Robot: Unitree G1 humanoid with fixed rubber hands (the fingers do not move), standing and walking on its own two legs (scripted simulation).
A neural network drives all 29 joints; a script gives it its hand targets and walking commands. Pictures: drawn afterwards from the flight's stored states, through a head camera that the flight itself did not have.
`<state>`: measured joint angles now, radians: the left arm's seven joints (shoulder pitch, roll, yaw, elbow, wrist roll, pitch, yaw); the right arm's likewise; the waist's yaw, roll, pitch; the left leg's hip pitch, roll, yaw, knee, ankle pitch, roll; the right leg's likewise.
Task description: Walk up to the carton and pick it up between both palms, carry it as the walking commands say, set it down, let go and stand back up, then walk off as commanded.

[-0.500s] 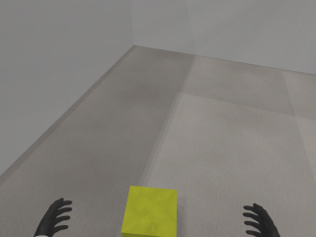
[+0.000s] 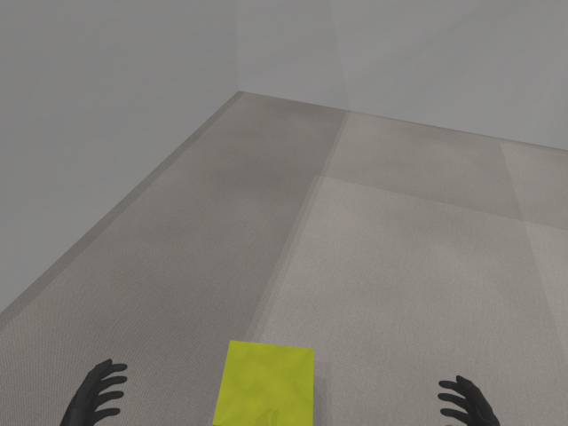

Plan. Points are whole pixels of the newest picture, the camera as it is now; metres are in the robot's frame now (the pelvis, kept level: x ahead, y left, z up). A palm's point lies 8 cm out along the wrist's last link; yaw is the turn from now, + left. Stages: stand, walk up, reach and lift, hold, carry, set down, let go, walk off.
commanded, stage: stand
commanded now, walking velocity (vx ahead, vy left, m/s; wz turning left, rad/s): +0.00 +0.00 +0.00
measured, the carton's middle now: (266, 395) +0.44 +0.04 -0.68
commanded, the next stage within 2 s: walk off in 0.94 s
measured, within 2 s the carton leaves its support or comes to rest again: neither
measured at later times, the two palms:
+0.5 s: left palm out of the picture +0.15 +0.29 -0.05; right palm out of the picture +0.15 -0.26 -0.05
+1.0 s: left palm out of the picture +0.14 +0.29 -0.05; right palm out of the picture +0.14 -0.26 -0.05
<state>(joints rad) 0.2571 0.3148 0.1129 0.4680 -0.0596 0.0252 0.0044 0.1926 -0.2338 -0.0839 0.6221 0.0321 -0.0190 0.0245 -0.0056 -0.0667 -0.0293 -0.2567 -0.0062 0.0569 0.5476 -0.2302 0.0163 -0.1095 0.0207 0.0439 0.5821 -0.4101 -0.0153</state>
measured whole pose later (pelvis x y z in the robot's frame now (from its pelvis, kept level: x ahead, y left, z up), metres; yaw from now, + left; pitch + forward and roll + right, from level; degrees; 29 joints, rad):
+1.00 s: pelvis -0.01 +0.01 +0.00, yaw +0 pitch -5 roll +1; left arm 0.26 0.33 0.11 0.52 -0.06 -0.01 0.01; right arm 0.19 -0.24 -0.08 0.66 0.03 -0.03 0.02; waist -0.01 -0.05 -0.03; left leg -0.26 -0.01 0.06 0.55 -0.21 0.02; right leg -0.11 0.02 0.04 0.58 -0.39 -0.02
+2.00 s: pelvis +0.00 -0.01 +0.00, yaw +2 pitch -1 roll +0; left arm 0.32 0.23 0.11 0.53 -0.05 0.05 -0.03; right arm 0.24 -0.24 -0.08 0.67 0.03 0.05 -0.04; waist -0.01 0.02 -0.03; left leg -0.33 0.02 0.04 0.61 -0.29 0.00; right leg -0.16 0.05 0.00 0.58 -0.40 -0.05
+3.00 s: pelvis -0.02 -0.18 +0.00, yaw +4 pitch +0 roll +1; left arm 0.32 0.21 0.11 0.53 -0.04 0.07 -0.03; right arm 0.28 -0.24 -0.08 0.69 0.02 0.07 -0.05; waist 0.00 0.02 -0.02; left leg -0.38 0.09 0.02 0.90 -0.54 -0.07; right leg -0.35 0.01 0.00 0.64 -0.29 -0.03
